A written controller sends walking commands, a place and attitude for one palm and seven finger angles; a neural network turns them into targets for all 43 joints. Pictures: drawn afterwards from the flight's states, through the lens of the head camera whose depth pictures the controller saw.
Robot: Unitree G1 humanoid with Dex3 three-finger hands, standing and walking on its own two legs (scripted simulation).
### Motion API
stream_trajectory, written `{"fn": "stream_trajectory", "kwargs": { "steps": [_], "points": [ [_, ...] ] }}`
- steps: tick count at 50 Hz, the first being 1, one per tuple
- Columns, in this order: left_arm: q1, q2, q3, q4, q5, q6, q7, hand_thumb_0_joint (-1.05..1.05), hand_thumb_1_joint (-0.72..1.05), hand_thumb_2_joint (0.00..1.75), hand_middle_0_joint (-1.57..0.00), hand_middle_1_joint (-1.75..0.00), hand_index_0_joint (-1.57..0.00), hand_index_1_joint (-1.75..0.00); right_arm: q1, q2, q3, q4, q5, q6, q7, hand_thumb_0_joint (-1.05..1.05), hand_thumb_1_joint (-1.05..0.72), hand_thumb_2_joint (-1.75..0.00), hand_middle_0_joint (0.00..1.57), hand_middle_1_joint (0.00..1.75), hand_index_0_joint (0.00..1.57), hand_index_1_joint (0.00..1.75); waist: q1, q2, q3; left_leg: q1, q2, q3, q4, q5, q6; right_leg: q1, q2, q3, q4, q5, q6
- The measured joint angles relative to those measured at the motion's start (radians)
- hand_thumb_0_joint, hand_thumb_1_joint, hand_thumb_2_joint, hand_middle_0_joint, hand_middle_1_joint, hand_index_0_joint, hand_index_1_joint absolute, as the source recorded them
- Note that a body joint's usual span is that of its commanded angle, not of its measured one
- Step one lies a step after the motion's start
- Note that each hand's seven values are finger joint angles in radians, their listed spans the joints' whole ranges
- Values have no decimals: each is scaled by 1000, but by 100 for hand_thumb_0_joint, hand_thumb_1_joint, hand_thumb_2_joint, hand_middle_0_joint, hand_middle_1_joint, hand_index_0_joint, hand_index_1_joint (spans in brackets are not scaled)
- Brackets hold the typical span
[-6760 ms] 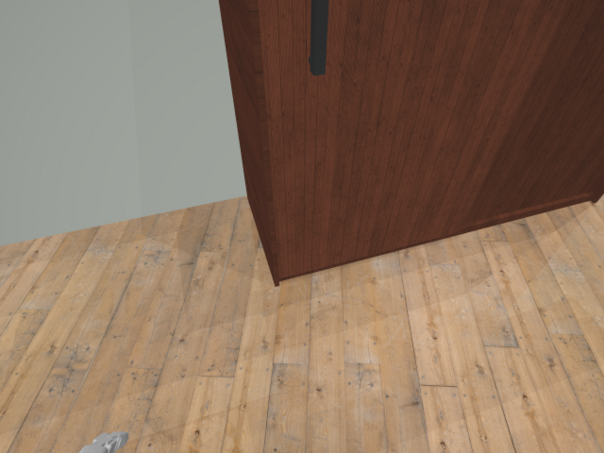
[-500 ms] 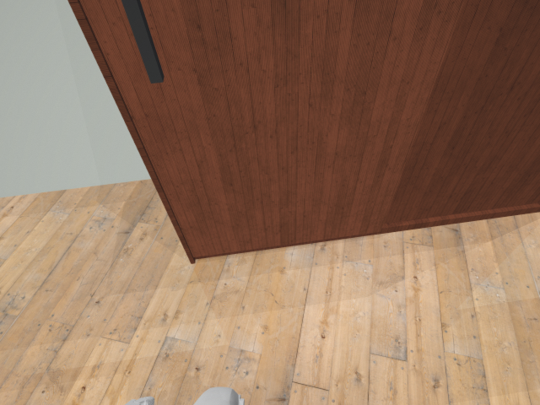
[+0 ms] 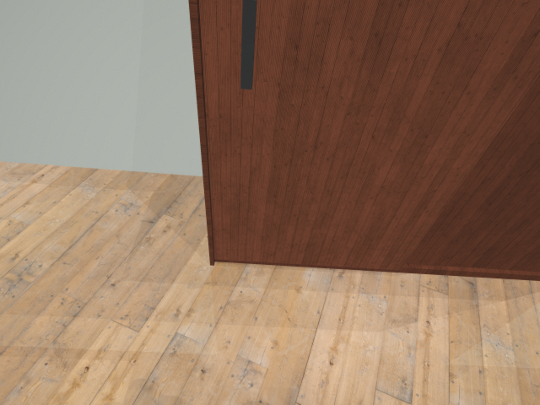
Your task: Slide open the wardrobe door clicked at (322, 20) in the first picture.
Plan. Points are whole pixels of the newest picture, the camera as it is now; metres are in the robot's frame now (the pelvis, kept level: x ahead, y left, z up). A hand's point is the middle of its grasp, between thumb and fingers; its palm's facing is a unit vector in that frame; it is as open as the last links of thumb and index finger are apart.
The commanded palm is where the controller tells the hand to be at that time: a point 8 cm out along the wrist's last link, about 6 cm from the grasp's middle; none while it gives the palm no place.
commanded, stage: take the last steps up to it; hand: left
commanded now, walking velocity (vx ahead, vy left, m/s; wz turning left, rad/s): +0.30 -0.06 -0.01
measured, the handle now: (248, 42) +0.79 +0.12 +0.19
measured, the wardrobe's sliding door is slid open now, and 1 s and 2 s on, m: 0.00 0.00 0.00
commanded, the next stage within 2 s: come to a stop and stand still in 0.86 s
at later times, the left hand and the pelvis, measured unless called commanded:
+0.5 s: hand (221, 380) +0.20 +0.09 -0.17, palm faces +0.06 -0.97 -0.22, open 7.2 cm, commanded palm none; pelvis +0.12 -0.09 -0.01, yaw +0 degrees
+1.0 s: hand (211, 385) +0.20 +0.11 -0.19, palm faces +0.09 -0.99 -0.14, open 7.4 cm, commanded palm none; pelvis +0.27 -0.04 -0.02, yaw -1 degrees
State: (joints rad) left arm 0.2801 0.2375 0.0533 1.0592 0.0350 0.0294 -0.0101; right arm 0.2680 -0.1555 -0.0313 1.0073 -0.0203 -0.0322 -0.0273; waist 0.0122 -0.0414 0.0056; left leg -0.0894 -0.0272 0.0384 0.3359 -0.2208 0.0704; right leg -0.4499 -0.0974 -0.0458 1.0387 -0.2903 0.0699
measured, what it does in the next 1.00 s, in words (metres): walks ahead: right foot, then left foot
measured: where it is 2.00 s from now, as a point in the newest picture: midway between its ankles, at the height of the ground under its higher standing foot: outside the picture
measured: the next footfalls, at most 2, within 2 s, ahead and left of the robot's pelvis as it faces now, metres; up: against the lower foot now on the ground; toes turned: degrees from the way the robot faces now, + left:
right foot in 0.34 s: +0.18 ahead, -0.18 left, +0.00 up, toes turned -9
left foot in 0.86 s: +0.36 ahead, +0.05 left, +0.00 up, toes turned +8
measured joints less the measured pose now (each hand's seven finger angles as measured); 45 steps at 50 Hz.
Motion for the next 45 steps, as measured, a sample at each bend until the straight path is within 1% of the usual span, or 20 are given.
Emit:
{"fn": "stream_trajectory", "kwargs": {
  "steps": [4,8,13,16,17,18,20,22,23,25,28,32,36,40,42,43,44,45],
  "points": [
    [-24,-17,1,-1,-1,1,-5,1,91,90,-20,-30,-20,-29,71,6,-4,41,-4,-1,-1,0,-93,-90,20,30,20,30,-19,2,-7,32,-10,3,-32,-1,-1,-11,-6,-1,-59,18,1],
    [-62,-34,1,-7,-4,0,-10,1,91,90,-20,-30,-20,-29,137,11,-7,81,-9,0,-2,0,-92,-90,20,30,20,30,-46,12,3,60,-7,5,-47,-15,-13,-15,-10,-11,-152,21,-5],
    [-117,-55,2,-23,-8,-12,-15,1,91,90,-20,-30,-20,-29,200,8,-10,126,-16,4,-1,0,-91,-90,20,30,20,30,-80,39,23,83,18,9,-28,-63,-43,11,-2,-32,-309,7,-20],
    [-145,-65,3,-35,-9,-32,-16,1,91,90,-20,-30,-20,-29,228,7,-11,147,-18,7,0,0,-91,-90,20,30,20,30,-93,57,33,81,42,10,33,-123,-73,70,19,-55,-435,33,-35],
    [-151,-65,2,-40,-9,-44,-17,1,91,90,-20,-30,-20,-29,239,10,-10,153,-16,6,1,0,-91,-90,20,30,20,30,-91,58,33,70,49,8,80,-158,-84,104,26,-62,-488,53,-44],
    [-159,-67,2,-43,-8,-61,-14,1,91,90,-20,-30,-20,-29,244,11,-10,160,-12,7,4,0,-91,-90,20,30,20,30,-86,62,38,40,61,6,166,-197,-84,115,33,-71,-500,114,-66],
    [-165,-81,-2,-45,-12,-87,-6,0,91,90,-20,-30,-20,-29,225,9,-9,169,-6,21,10,0,-91,-90,20,30,20,30,-80,80,56,-66,77,-15,439,-269,-65,123,49,-95,-449,79,-101],
    [-142,-93,-6,-41,-16,-98,0,0,91,90,-20,-30,-20,-29,195,5,-16,167,-4,31,16,1,-91,-90,20,30,20,30,-64,80,52,-179,80,-13,662,-247,-53,161,56,-107,-465,38,-116],
    [-125,-98,-8,-34,-17,-98,5,0,90,90,-20,-30,-20,-29,176,1,-21,160,-6,33,19,1,-91,-90,20,30,20,30,-56,78,46,-229,87,-5,731,-215,-52,185,60,-109,-489,34,-118],
    [-92,-96,12,-26,-26,-103,28,-1,94,90,-21,-30,-21,-30,134,-9,-30,137,-10,34,21,1,-91,-90,20,30,20,30,-44,79,34,-314,107,3,785,-142,-59,234,70,-117,-550,48,-117],
    [-37,-81,6,1,-17,-104,33,-2,95,90,-21,-30,-21,-29,62,-23,-40,93,-15,32,24,1,-91,-90,19,30,20,30,-34,81,18,-404,134,13,755,-60,-77,294,83,-125,-626,60,-122],
    [40,-88,-9,44,-11,-104,29,-1,94,90,-20,-30,-20,-29,-30,-36,-46,45,-15,29,33,0,-92,-90,19,30,19,30,-17,83,9,-456,152,17,647,10,-96,354,96,-127,-686,55,-120],
    [104,-106,-20,78,-8,-105,25,0,92,90,-20,-30,-20,-29,-104,-35,-39,18,-12,25,43,0,-92,-90,19,30,19,30,15,73,16,-437,149,32,488,31,-101,400,95,-127,-703,26,-106],
    [153,-120,-26,102,-5,-98,26,0,91,90,-20,-30,-20,-29,-160,-24,-27,5,-8,19,46,0,-92,-90,19,30,19,30,53,55,34,-368,123,52,345,12,-84,432,81,-126,-675,-31,-80],
    [177,-125,-26,114,-8,-91,26,0,91,90,-20,-30,-20,-29,-175,-16,-18,-3,-9,6,44,0,-92,-90,19,30,19,30,62,42,41,-302,101,68,252,36,-73,432,63,-122,-618,-82,-60],
    [189,-129,-26,119,-10,-87,26,0,91,90,-20,-30,-20,-29,-179,-15,-14,-9,-11,-5,43,0,-92,-90,19,30,19,30,62,41,42,-268,94,72,212,58,-51,412,55,-117,-550,-118,-55],
    [185,-127,-27,126,-15,-78,25,0,91,90,-21,-30,-20,-29,-185,-6,-12,-11,-13,-16,37,0,-91,-90,19,30,20,30,59,27,53,-268,81,80,234,39,-31,371,36,-104,-436,-147,-57],
    [176,-126,-29,129,-16,-69,25,0,91,90,-21,-30,-20,-29,-188,2,-7,-13,-12,-23,33,0,-91,-90,19,30,20,30,60,17,65,-264,74,90,260,13,-21,318,29,-76,-300,-191,-61]
  ]
}}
